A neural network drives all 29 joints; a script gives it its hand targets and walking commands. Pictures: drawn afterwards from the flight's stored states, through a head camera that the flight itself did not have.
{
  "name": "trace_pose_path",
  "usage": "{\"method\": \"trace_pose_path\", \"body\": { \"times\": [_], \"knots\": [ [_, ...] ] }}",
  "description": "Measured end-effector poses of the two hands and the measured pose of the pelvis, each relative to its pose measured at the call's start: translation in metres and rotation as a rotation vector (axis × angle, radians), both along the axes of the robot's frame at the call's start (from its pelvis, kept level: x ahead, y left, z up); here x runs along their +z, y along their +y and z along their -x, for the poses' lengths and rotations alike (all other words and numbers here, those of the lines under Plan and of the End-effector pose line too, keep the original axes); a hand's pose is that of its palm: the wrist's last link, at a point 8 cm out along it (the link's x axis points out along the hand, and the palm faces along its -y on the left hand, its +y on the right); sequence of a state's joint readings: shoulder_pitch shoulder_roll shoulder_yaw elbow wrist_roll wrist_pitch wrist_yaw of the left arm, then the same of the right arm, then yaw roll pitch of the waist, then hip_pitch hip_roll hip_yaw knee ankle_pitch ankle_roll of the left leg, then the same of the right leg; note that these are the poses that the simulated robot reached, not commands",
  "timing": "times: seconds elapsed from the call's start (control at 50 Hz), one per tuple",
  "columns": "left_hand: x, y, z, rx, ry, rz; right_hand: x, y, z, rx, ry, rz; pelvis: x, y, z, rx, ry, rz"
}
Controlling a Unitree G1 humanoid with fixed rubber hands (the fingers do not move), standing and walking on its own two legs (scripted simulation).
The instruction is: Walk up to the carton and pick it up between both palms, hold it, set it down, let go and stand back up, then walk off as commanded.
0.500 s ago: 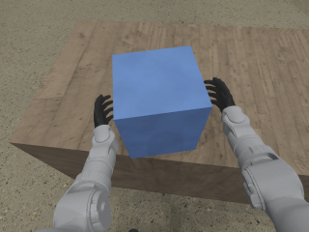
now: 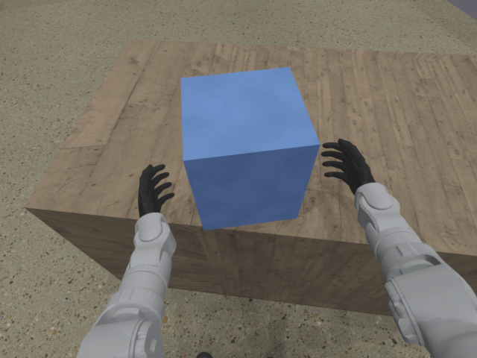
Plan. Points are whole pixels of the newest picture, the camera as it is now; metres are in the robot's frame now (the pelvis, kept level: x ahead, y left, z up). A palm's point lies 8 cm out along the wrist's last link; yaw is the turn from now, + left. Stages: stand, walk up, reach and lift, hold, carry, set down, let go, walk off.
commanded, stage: set down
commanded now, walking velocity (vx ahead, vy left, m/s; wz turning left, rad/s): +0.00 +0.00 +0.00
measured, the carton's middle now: (243, 154) +0.49 +0.04 +0.01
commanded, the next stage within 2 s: none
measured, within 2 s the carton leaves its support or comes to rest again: neither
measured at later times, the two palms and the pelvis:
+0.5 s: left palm (138, 237) +0.29 +0.21 +0.01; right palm (375, 220) +0.36 -0.20 +0.00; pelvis -0.01 -0.01 +0.00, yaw +0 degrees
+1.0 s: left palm (133, 263) +0.24 +0.20 +0.01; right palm (397, 258) +0.29 -0.23 +0.00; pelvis -0.02 -0.01 +0.00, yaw +0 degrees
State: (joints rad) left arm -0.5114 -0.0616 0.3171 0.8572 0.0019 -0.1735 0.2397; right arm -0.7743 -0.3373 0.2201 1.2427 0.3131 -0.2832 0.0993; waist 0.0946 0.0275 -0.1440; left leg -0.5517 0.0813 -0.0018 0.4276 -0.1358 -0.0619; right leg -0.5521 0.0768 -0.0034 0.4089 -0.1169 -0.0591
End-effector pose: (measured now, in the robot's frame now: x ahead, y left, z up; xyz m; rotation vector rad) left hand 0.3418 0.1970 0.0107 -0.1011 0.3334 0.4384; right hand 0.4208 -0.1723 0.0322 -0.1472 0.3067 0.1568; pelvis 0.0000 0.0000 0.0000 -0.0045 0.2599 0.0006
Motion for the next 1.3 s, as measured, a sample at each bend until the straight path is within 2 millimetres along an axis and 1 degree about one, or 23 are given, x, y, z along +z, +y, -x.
{"method": "trace_pose_path", "body": {
  "times": [0.12, 0.22, 0.3, 0.4, 0.48, 0.54, 0.64, 0.82, 1.04, 1.3],
  "knots": [
    [0.007, -0.005, 0.008, -0.005, -0.035, 0.004, -0.005, -0.008, 0.019, 0.001, 0.023, -0.02, -0.001, -0.005, 0.009, -0.001, -0.02, -0.007],
    [0.011, -0.009, 0.01, -0.014, -0.047, -0.005, -0.007, -0.014, 0.026, -0.001, 0.026, -0.036, -0.002, -0.008, 0.011, -0.002, -0.03, -0.011],
    [0.012, -0.007, 0.014, -0.007, -0.055, -0.018, -0.011, -0.019, 0.03, 0.005, 0.019, -0.043, -0.002, -0.009, 0.011, -0.002, -0.032, -0.013],
    [0.006, 0.003, 0.03, 0.025, -0.045, -0.032, -0.023, -0.026, 0.042, 0.006, 0.024, -0.041, -0.002, -0.01, 0.01, -0.002, -0.035, -0.014],
    [-0.003, 0.01, 0.046, 0.047, -0.021, -0.038, -0.033, -0.031, 0.056, 0.002, 0.031, -0.047, -0.002, -0.01, 0.01, -0.002, -0.04, -0.014],
    [-0.007, 0.012, 0.058, 0.053, -0.016, -0.046, -0.038, -0.033, 0.067, 0.005, 0.029, -0.053, -0.001, -0.009, 0.011, -0.002, -0.043, -0.014],
    [-0.005, 0.01, 0.072, 0.041, -0.032, -0.054, -0.037, -0.037, 0.081, 0.009, 0.022, -0.058, -0.001, -0.01, 0.013, -0.002, -0.061, -0.014],
    [0.006, 0.001, 0.081, 0.001, -0.059, -0.04, -0.029, -0.045, 0.101, 0.006, 0.013, -0.057, 0.0, -0.009, 0.017, -0.002, -0.105, -0.014],
    [0.004, 0.003, 0.103, 0.008, -0.026, -0.024, -0.036, -0.055, 0.132, -0.001, 0.056, -0.051, 0.0, -0.009, 0.017, -0.002, -0.132, -0.013],
    [0.004, -0.002, 0.116, -0.003, -0.008, -0.028, -0.036, -0.058, 0.147, 0.005, 0.058, -0.057, 0.002, -0.009, 0.007, 0.0, -0.146, -0.013]
  ]
}}
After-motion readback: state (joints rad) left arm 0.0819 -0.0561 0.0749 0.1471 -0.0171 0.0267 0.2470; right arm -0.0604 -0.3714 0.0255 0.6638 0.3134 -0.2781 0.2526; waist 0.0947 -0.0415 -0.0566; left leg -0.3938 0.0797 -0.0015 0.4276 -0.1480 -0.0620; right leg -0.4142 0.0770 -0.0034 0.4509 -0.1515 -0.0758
